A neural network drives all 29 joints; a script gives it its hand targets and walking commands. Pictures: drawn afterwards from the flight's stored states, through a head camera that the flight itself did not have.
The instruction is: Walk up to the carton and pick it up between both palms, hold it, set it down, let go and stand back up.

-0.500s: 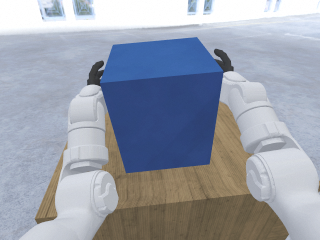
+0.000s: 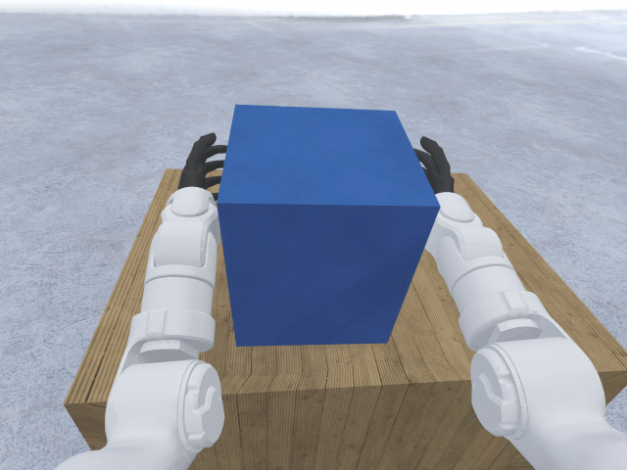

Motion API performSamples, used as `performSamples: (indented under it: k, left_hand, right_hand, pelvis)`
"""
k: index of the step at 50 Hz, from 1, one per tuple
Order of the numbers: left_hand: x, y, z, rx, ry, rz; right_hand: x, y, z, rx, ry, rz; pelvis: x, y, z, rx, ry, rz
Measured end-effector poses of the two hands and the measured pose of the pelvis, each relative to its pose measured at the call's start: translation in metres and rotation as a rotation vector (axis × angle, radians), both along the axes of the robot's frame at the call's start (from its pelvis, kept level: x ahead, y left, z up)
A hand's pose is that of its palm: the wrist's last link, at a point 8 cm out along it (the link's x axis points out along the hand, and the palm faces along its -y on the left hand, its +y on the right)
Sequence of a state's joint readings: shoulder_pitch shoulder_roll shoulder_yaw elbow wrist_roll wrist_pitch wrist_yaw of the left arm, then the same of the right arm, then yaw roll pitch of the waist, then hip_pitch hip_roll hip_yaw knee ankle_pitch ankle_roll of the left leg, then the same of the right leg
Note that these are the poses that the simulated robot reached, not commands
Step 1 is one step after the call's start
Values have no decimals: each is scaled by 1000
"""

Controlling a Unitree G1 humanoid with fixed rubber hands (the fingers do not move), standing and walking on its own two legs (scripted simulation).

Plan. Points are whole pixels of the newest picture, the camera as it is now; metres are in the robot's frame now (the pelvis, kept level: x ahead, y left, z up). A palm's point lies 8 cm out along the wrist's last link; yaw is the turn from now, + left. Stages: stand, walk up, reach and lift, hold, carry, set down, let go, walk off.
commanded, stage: set down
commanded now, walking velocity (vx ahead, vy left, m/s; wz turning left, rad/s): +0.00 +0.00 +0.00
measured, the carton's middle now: (315, 229) +0.40 +0.01 +0.17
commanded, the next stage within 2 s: none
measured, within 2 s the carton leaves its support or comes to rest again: neither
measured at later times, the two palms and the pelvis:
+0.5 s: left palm (208, 218) +0.40 +0.16 +0.18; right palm (431, 220) +0.40 -0.14 +0.19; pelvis +0.01 -0.01 +0.00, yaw -1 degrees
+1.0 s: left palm (215, 240) +0.40 +0.15 +0.15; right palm (429, 246) +0.39 -0.15 +0.15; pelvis +0.00 -0.01 +0.00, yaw -2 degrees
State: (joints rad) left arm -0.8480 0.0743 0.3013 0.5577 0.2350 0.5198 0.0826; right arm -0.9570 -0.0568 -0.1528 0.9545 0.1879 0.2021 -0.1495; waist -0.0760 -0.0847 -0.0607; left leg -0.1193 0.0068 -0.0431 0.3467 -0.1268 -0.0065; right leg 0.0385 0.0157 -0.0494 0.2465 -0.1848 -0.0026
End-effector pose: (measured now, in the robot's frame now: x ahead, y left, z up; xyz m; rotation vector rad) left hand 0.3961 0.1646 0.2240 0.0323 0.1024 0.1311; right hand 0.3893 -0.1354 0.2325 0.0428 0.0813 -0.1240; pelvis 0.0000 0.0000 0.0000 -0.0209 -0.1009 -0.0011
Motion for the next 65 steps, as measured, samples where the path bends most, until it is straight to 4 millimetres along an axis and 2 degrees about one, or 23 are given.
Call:
performSamples:
  k: [4, 14, 29, 45, 65]
  left_hand:
    - [5, -4, -4, 6, 5, -6]
    - [6, -12, -34, -4, 40, -10]
    - [9, -7, -43, -28, 62, 9]
    - [9, -15, -72, -20, 106, -13]
    - [9, -7, -95, -44, 135, 14]
  right_hand:
    - [3, -4, -9, -5, 4, -4]
    - [3, -12, -37, -23, 35, -6]
    - [12, -8, -43, -27, 54, 10]
    - [5, -15, -77, -33, 92, -5]
    - [13, -8, -95, -29, 114, 23]
  pelvis:
    - [4, 1, 0, 3, 3, -7]
    - [8, -1, 1, 6, 21, -13]
    - [5, -8, 1, 11, 53, -14]
    - [5, -8, 1, 12, 64, -23]
    - [5, -7, 2, 16, 102, -38]
